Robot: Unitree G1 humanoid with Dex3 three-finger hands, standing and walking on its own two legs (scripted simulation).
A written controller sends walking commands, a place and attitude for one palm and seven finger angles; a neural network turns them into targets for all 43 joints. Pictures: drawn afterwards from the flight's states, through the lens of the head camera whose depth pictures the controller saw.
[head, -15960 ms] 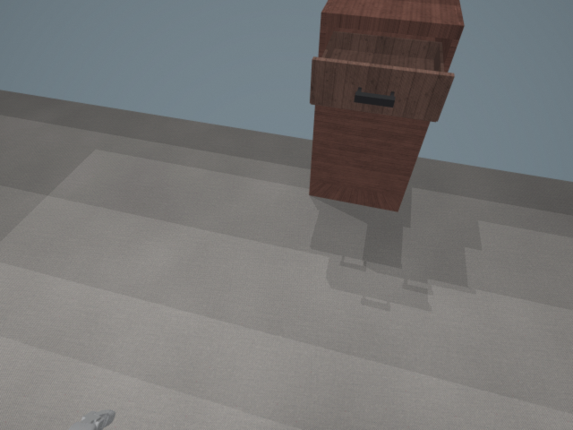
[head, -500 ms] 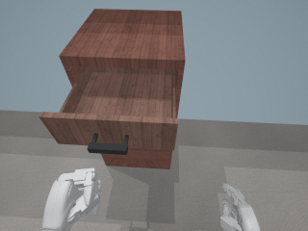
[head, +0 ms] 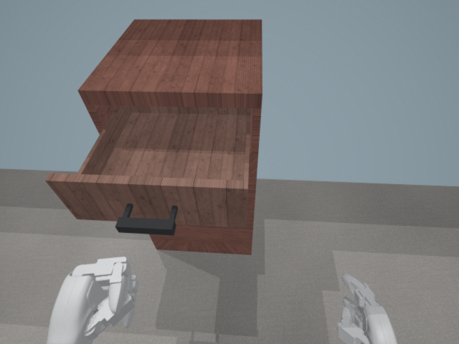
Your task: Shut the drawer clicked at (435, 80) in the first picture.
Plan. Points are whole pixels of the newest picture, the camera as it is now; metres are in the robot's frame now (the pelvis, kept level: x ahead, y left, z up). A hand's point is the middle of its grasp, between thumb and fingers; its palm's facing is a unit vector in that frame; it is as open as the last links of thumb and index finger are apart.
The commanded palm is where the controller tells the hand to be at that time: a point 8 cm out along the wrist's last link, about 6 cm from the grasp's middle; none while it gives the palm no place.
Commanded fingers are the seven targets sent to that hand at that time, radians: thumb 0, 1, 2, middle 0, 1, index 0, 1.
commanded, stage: bring the fist close to the handle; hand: left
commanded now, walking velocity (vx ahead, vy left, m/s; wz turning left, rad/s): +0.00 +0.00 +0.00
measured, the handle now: (149, 217) +0.35 +0.19 +0.00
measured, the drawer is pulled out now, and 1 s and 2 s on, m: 0.24 0.24 0.23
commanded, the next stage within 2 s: push the drawer shut in 1.38 s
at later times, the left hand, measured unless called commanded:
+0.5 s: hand (142, 283) +0.21 +0.15 +0.05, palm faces -0.01 -1.00 -0.05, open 3.3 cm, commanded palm +0.19 +0.21 +0.05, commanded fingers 0.00 0.90 0.90 -1.40 -1.60 -1.40 -1.60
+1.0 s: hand (156, 272) +0.25 +0.15 +0.00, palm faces -0.04 -1.00 -0.03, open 3.3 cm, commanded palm +0.22 +0.21 +0.01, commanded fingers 0.00 0.90 0.90 -1.40 -1.60 -1.40 -1.60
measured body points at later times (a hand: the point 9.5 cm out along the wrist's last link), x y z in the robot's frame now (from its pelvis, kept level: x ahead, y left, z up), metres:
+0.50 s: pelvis +0.00 -0.01 -0.01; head +0.05 -0.02 +0.44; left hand +0.20 +0.21 +0.05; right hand +0.17 -0.25 -0.09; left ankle -0.01 +0.11 -0.69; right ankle -0.01 -0.08 -0.69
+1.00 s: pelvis -0.02 +0.01 -0.04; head +0.06 +0.01 +0.40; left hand +0.24 +0.20 +0.00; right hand +0.15 -0.22 -0.13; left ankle -0.01 +0.11 -0.69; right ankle -0.01 -0.08 -0.69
